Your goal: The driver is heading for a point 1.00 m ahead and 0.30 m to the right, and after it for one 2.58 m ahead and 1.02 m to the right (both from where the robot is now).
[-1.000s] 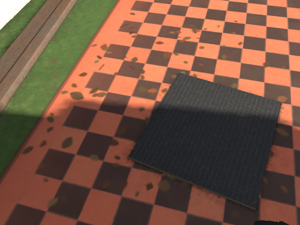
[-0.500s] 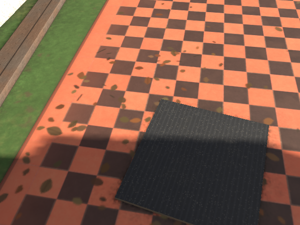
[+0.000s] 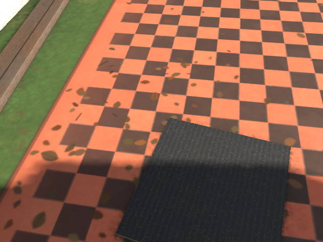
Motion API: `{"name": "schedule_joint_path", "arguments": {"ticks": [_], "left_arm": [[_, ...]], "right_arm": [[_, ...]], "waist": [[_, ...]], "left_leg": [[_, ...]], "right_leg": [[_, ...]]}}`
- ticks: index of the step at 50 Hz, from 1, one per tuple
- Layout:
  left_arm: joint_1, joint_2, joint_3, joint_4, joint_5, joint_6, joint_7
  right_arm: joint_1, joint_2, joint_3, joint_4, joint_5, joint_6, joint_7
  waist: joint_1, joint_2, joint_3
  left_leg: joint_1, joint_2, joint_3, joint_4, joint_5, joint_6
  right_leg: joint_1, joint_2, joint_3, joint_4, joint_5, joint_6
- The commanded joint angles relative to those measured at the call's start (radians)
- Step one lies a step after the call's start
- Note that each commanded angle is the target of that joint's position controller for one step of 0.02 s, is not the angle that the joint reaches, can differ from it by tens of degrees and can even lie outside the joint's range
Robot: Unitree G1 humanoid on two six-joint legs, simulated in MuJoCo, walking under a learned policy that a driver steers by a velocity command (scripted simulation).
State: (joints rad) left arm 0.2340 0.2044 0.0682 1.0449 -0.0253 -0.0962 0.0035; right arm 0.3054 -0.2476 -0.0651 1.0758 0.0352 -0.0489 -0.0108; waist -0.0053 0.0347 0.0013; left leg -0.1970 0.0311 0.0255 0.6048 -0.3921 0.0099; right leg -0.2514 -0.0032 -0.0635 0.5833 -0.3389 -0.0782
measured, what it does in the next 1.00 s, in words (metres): walks ahead: left foot, then right foot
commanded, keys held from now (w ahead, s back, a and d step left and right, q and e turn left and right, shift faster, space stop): w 0.56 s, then w+e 0.44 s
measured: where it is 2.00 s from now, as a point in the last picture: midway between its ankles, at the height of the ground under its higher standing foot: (203, 141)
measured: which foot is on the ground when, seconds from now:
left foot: up 0.00-0.42, down 0.44-1.00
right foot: down 0.00-0.46, up 0.48-0.98, down 1.00-1.00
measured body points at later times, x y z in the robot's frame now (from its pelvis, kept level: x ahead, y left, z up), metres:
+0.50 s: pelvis +0.24 +0.04 -0.01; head +0.28 +0.04 +0.44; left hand +0.18 +0.29 -0.16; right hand +0.44 -0.21 -0.12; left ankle +0.35 +0.13 -0.73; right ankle +0.03 -0.10 -0.65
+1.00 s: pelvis +0.53 +0.00 -0.01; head +0.56 -0.01 +0.44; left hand +0.76 +0.19 -0.11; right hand +0.46 -0.26 -0.15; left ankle +0.35 +0.13 -0.72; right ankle +0.65 -0.11 -0.71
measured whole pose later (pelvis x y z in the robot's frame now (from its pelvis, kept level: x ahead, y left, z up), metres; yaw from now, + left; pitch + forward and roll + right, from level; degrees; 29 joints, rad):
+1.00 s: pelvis +0.53 +0.00 -0.01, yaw -11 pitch +3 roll +1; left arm 0.04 0.21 0.05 0.81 -0.02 -0.07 -0.06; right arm 0.35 -0.24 -0.04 1.02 0.00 -0.04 -0.03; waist -0.04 -0.01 0.01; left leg 0.09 0.04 0.23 0.38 -0.45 -0.02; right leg -0.60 -0.01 -0.09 0.65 -0.11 -0.11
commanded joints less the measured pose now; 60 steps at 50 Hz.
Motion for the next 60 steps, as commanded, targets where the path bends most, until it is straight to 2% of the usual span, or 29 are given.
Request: {"name": "schedule_joint_path", "arguments": {"ticks": [1,2,3,5,7,11,17,19,21,22,23,24,25,27,29,31,33,40,45,48,49,50,51,52,53,54,55,56,60], "left_arm": [[0.373,0.234,0.056,0.067,0.01,-0.011,-0.008],[0.304,0.157,0.028,0.048,0.02,-0.019,-0.006],[0.243,0.123,0.017,0.025,0.021,-0.024,-0.007],[0.164,0.112,0.003,-0.004,0.013,-0.022,-0.013],[0.176,0.094,-0.007,-0.003,0.025,-0.009,-0.009],[0.185,0.141,-0.003,-0.01,0.028,-0.003,0.011],[0.236,0.159,0.013,0.017,0.008,0.0,0.017],[0.208,0.178,0.021,0.012,0.008,0.008,0.02],[0.177,0.18,0.021,0.003,0.01,0.023,0.022],[0.161,0.166,0.013,-0.015,0.019,0.024,0.019],[0.267,0.037,-0.02,-0.032,0.023,0.009,0.007],[0.255,0.042,-0.024,-0.019,0.0,-0.022,-0.004],[0.155,0.116,-0.001,-0.055,-0.028,-0.038,-0.008],[0.05,0.143,0.012,-0.086,-0.017,-0.041,0.009],[0.109,0.102,0.018,-0.075,-0.005,-0.007,0.019],[0.118,0.067,0.014,-0.077,-0.009,0.022,0.023],[0.049,0.086,0.018,-0.108,-0.003,0.035,0.026],[-0.17,0.073,0.004,-0.193,0.006,0.022,-0.006],[-0.314,0.042,-0.021,-0.279,0.002,0.019,-0.049],[-0.227,0.099,0.003,-0.303,0.002,0.021,-0.071],[-0.087,0.146,0.028,-0.277,-0.001,0.022,-0.074],[0.084,0.233,0.069,-0.242,-0.003,0.025,-0.064],[0.194,0.357,0.103,-0.232,0.0,0.035,-0.04],[0.191,0.345,0.087,-0.244,0.012,0.031,-0.034],[0.167,0.265,0.063,-0.247,0.027,0.026,-0.029],[0.104,0.208,0.048,-0.256,0.019,0.021,-0.027],[0.031,0.18,0.038,-0.27,0.013,0.018,-0.031],[-0.025,0.146,0.026,-0.289,0.02,0.016,-0.031],[-0.029,0.186,0.034,-0.319,0.017,0.009,-0.014]], "right_arm": [[-0.245,-0.056,0.0,-0.159,-0.011,-0.045,-0.001],[-0.227,-0.086,-0.01,-0.147,-0.002,-0.053,0.006],[-0.2,-0.08,-0.008,-0.132,0.01,-0.057,0.016],[-0.208,-0.08,-0.015,-0.122,0.002,-0.054,0.019],[-0.218,-0.054,-0.015,-0.123,-0.006,-0.044,0.025],[-0.37,-0.01,0.002,-0.179,-0.013,-0.031,0.028],[-0.487,-0.042,0.008,-0.237,-0.005,-0.032,0.051],[-0.435,-0.078,-0.007,-0.235,-0.008,-0.039,0.056],[-0.191,-0.141,-0.045,-0.168,-0.01,-0.037,0.049],[-0.008,-0.186,-0.067,-0.12,-0.012,-0.032,0.04],[0.11,-0.273,-0.082,-0.098,-0.035,-0.026,0.033],[0.106,-0.222,-0.059,-0.091,-0.032,-0.025,0.036],[0.002,-0.17,-0.043,-0.103,-0.021,-0.033,0.038],[-0.159,-0.087,-0.015,-0.135,-0.034,-0.048,0.045],[-0.2,-0.041,0.002,-0.126,-0.05,-0.057,0.053],[-0.161,-0.058,0.001,-0.101,-0.05,-0.06,0.045],[-0.122,-0.085,-0.001,-0.083,-0.054,-0.061,0.03],[-0.012,-0.111,0.007,-0.075,-0.052,-0.058,-0.002],[0.089,-0.14,0.001,-0.06,-0.042,-0.021,-0.01],[0.042,-0.183,-0.008,-0.096,-0.036,0.002,-0.024],[0.015,-0.194,-0.01,-0.11,-0.036,0.01,-0.03],[0.006,-0.193,-0.008,-0.129,-0.032,0.007,-0.035],[0.067,-0.091,0.021,-0.181,-0.054,-0.02,-0.019],[0.044,-0.059,0.036,-0.199,-0.047,-0.072,0.003],[-0.067,-0.139,0.007,-0.23,-0.007,-0.104,0.022],[-0.111,-0.136,0.009,-0.245,0.003,-0.118,0.025],[-0.124,-0.124,0.006,-0.244,-0.012,-0.117,0.016],[-0.113,-0.134,-0.006,-0.24,-0.023,-0.102,0.007],[-0.115,-0.102,-0.009,-0.27,-0.05,-0.052,-0.002]], "waist": [[0.171,-0.353,-0.013],[0.118,-0.211,0.022],[0.084,-0.161,0.031],[0.047,-0.106,0.065],[0.037,-0.13,0.061],[0.055,-0.121,0.107],[0.058,-0.136,0.143],[0.01,-0.149,0.087],[-0.115,-0.168,-0.06],[-0.189,-0.136,-0.168],[-0.127,0.131,-0.328],[-0.132,0.193,-0.403],[-0.112,0.147,-0.229],[-0.041,-0.004,-0.063],[0.028,0.036,-0.033],[0.042,0.052,0.004],[0.036,0.042,0.04],[-0.032,-0.006,0.056],[-0.08,-0.006,0.097],[0.005,0.083,-0.001],[0.085,0.104,-0.072],[0.168,0.07,-0.167],[0.134,-0.163,-0.302],[0.11,-0.217,-0.425],[0.135,-0.166,-0.329],[0.108,-0.107,-0.203],[0.056,-0.029,-0.124],[0.011,-0.027,-0.077],[-0.031,-0.059,-0.036]], "left_leg": [[-0.607,-0.086,0.005,0.423,-0.134,0.014],[-0.696,-0.017,-0.072,0.565,-0.144,0.035],[-0.712,0.019,-0.084,0.598,-0.056,0.057],[-0.68,0.076,-0.066,0.508,0.088,0.067],[-0.597,0.076,-0.029,0.428,0.172,0.049],[-0.506,0.037,0.02,0.15,0.338,0.018],[-0.437,0.018,0.018,-0.041,0.396,0.061],[-0.336,-0.014,0.035,-0.059,0.341,0.093],[-0.015,-0.079,0.08,-0.063,0.319,0.134],[0.291,0.015,-0.03,-0.037,0.308,0.174],[0.628,0.295,-0.518,-0.132,0.105,0.319],[0.626,0.366,-0.816,-0.327,-0.036,0.358],[0.492,0.33,-0.682,-0.352,-0.072,0.305],[0.155,0.257,-0.423,-0.395,0.068,0.239],[-0.016,0.2,-0.283,-0.444,0.142,0.213],[-0.085,0.193,-0.203,-0.486,0.163,0.218],[-0.084,0.196,-0.152,-0.509,0.187,0.217],[0.078,0.186,0.036,-0.515,0.426,0.159],[0.297,0.244,0.104,-0.429,0.626,0.145],[0.326,0.257,0.163,-0.208,1.171,0.114],[0.295,0.241,0.184,-0.03,1.295,0.096],[0.14,0.199,0.19,0.211,1.144,0.057],[-0.285,0.056,0.18,0.62,0.526,-0.012],[-0.501,-0.1,-0.055,0.834,-0.13,-0.014],[-0.621,-0.03,-0.151,0.877,-0.076,0.015],[-0.63,0.02,-0.132,0.807,0.001,0.034],[-0.575,0.058,-0.114,0.716,0.039,0.033],[-0.493,0.088,-0.111,0.643,0.068,0.03],[-0.404,0.085,-0.074,0.437,0.156,-0.03]], "right_leg": [[0.498,-0.384,0.699,-0.377,0.123,-0.231],[0.498,-0.39,0.637,-0.333,0.171,-0.216],[0.476,-0.35,0.524,-0.323,0.223,-0.176],[0.394,-0.3,0.36,-0.364,0.35,-0.117],[0.326,-0.248,0.256,-0.396,0.429,-0.094],[0.205,-0.196,0.143,-0.456,0.442,-0.086],[0.285,-0.256,0.108,-0.456,0.461,-0.082],[0.34,-0.27,0.089,-0.359,0.718,-0.063],[0.304,-0.224,0.041,-0.08,1.013,-0.027],[0.097,-0.182,0.027,0.181,0.845,0.005],[-0.279,0.0,0.025,0.605,0.201,0.071],[-0.399,0.052,0.187,0.808,-0.208,0.058],[-0.508,-0.013,0.185,0.872,-0.166,0.04],[-0.453,-0.116,0.133,0.787,0.004,0.02],[-0.339,-0.162,0.143,0.713,0.069,0.012],[-0.354,-0.172,0.135,0.695,0.084,0.02],[-0.453,-0.176,0.148,0.658,0.152,0.037],[-0.548,-0.117,0.105,0.3,0.424,0.045],[-0.583,-0.082,0.005,0.138,0.302,0.019],[-0.354,0.018,-0.089,0.111,0.14,-0.03],[-0.173,0.064,-0.099,0.068,0.147,-0.059],[0.12,0.053,-0.002,-0.009,0.21,-0.108],[0.512,-0.22,0.514,-0.072,0.089,-0.272],[0.658,-0.364,0.972,-0.277,0.05,-0.375],[0.615,-0.322,0.827,-0.29,0.052,-0.304],[0.456,-0.281,0.652,-0.286,0.11,-0.262],[0.285,-0.233,0.536,-0.301,0.191,-0.232],[0.148,-0.192,0.443,-0.324,0.257,-0.211],[-0.047,-0.132,0.33,-0.38,0.349,-0.217]]}}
